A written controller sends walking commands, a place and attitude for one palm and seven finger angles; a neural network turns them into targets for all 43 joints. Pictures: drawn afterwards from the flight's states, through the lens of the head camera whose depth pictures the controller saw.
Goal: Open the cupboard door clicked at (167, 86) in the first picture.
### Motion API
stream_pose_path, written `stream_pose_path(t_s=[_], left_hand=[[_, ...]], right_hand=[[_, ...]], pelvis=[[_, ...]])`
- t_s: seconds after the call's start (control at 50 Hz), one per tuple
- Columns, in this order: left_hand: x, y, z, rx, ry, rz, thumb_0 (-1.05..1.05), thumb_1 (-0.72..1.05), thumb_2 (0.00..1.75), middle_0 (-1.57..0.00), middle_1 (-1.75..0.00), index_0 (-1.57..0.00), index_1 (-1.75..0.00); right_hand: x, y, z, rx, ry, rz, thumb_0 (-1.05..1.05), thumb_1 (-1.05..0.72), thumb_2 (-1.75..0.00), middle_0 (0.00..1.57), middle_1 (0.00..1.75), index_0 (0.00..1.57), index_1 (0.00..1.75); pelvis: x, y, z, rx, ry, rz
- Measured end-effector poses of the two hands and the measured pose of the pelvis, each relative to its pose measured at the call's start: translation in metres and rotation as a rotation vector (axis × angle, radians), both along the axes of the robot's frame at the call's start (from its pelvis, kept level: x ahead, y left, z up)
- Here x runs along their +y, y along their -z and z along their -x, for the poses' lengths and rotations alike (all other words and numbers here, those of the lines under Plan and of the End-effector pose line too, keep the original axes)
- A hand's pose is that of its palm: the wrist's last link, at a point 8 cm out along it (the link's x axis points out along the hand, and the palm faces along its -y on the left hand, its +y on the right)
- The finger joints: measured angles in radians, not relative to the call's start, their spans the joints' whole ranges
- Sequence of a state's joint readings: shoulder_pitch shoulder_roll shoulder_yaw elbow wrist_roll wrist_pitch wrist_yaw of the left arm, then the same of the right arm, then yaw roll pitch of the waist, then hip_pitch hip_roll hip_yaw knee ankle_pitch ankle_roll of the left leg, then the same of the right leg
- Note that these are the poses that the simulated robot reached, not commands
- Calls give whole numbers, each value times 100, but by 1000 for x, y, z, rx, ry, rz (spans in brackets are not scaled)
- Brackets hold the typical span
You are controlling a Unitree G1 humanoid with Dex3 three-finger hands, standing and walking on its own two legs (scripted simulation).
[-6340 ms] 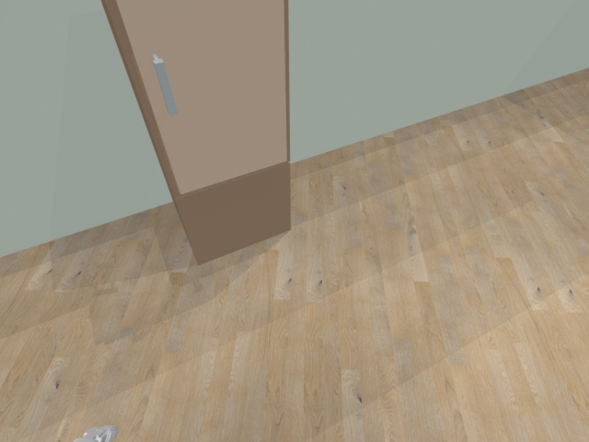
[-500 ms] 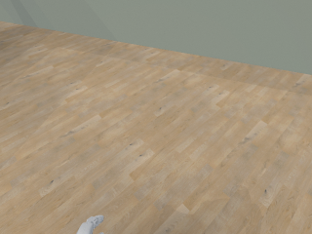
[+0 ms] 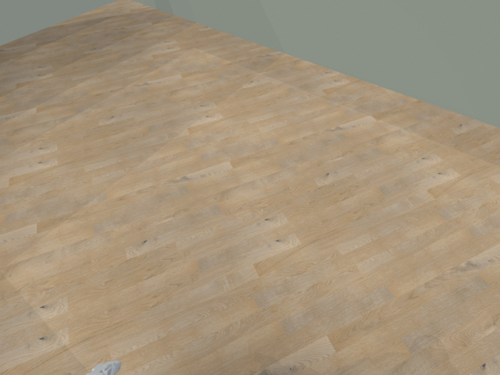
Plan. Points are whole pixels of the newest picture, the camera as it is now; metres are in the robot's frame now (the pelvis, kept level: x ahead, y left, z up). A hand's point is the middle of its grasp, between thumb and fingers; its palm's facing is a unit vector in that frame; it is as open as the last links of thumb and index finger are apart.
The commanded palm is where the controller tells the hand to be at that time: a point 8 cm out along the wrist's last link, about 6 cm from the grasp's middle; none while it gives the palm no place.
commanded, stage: turn to face it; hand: left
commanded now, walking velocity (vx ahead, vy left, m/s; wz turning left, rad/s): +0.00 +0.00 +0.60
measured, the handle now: out of the picture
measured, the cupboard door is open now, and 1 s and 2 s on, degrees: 0 0 0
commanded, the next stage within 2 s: none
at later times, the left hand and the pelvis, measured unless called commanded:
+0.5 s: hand out of the picture -0.07 +0.20 -0.18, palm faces +0.40 -0.89 -0.24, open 7.4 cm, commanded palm none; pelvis -0.03 -0.01 -0.01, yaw +21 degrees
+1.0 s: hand out of the picture -0.04 +0.20 -0.14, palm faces +0.58 -0.76 -0.29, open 7.4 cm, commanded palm none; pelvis -0.03 -0.04 -0.01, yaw +38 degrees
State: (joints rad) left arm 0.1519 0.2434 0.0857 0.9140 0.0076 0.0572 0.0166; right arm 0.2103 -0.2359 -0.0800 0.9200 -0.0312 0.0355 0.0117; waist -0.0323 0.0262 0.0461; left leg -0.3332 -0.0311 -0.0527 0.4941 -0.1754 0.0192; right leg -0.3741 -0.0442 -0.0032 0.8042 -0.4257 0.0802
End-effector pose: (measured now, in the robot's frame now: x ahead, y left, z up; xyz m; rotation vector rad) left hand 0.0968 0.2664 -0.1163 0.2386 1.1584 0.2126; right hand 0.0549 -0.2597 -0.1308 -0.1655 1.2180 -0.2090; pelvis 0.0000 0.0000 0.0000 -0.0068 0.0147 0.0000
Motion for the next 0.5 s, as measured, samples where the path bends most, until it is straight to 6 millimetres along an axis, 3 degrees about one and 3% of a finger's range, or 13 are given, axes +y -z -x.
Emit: stream_pose_path(t_s=[0.12, 0.26, 0.36, 0.5], left_hand=[[-34, -6, 32, -57, -58, -10, 1, 91, 90, -20, -30, -20, -30], [-57, -7, 86, 1, -161, 24, 1, 90, 90, -20, -30, -20, -30], [-57, 2, 126, 40, -252, 53, 1, 90, 90, -20, -30, -20, -30], [-27, 32, 193, 110, -411, 85, 1, 90, 90, -20, -30, -20, -30]], right_hand=[[-31, 13, -25, -20, -83, -15, 1, -90, -90, 20, 30, 20, 30], [-33, 1, -53, -27, -194, -25, 1, -91, -90, 19, 30, 20, 30], [-14, -2, -71, -2, -293, -19, 1, -91, -90, 19, 30, 19, 30], [44, -5, -107, -70, -460, 11, 1, -91, -90, 19, 30, 20, 30]], pelvis=[[-27, 6, 11, -15, -89, -20], [-38, -4, 16, -35, -191, -47], [-34, -4, 21, -27, -264, -47], [-9, 12, 33, -10, -366, -18]])
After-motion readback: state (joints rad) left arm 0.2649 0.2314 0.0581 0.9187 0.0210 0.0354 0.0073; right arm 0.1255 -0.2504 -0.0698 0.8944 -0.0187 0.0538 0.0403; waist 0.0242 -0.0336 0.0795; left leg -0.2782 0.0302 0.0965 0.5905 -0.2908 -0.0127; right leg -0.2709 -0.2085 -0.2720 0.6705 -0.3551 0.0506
